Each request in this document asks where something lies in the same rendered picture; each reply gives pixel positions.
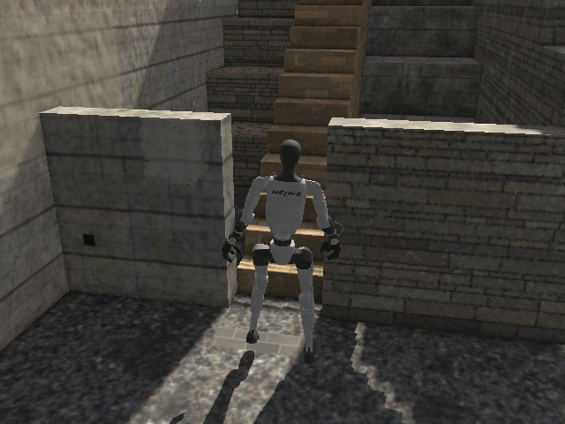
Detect stairs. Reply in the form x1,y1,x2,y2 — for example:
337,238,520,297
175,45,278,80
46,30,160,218
237,0,372,300

